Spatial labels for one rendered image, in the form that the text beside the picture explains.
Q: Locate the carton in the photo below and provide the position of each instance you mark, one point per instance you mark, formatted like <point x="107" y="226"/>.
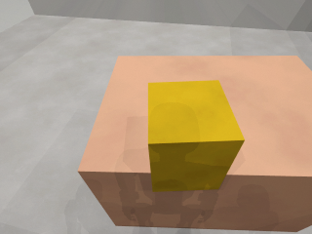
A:
<point x="193" y="135"/>

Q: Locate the pedestal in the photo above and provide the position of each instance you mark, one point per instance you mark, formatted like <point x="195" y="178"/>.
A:
<point x="269" y="184"/>

